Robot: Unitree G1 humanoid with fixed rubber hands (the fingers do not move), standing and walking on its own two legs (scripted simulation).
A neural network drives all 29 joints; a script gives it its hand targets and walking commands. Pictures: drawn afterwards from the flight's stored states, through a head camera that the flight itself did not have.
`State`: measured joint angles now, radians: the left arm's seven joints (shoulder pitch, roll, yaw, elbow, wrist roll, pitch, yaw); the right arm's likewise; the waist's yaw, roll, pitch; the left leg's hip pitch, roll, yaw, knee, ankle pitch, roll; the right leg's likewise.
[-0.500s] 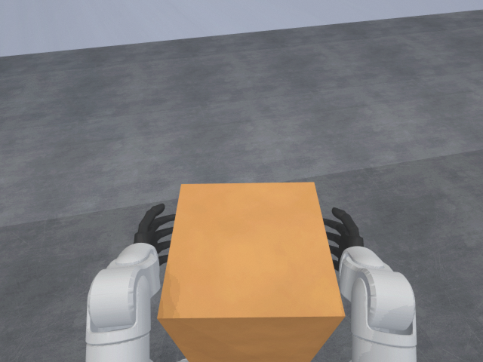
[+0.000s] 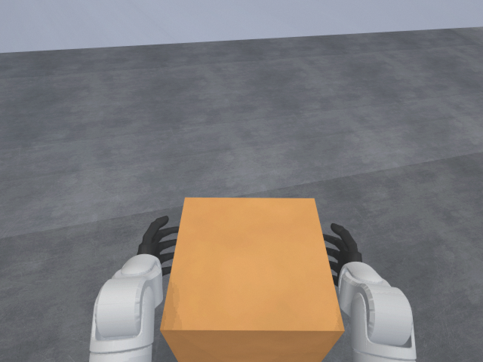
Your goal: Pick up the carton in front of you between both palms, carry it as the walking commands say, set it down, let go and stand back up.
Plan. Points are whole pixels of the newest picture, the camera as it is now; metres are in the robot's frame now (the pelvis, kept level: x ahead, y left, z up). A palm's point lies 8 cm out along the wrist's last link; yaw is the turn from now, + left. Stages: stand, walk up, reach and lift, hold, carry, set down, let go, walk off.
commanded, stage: carry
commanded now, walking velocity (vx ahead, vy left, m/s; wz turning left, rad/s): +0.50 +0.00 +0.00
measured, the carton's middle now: (248, 291) +0.25 -0.01 -0.02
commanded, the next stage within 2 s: hold in 1.90 s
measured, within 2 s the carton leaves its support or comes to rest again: neither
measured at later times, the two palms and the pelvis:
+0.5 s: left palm (184, 138) +0.52 +0.12 +0.08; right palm (327, 145) +0.53 -0.17 +0.07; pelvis +0.25 -0.03 -0.01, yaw +2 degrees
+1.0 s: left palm (177, 127) +0.58 +0.15 +0.06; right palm (309, 133) +0.58 -0.15 +0.06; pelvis +0.32 -0.01 -0.02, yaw +2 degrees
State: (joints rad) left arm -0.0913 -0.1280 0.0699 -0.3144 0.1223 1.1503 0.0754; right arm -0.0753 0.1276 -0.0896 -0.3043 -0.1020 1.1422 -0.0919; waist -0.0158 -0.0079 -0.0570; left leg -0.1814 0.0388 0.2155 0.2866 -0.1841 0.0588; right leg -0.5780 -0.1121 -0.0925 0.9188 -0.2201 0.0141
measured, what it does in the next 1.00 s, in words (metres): walks ahead: right foot, then left foot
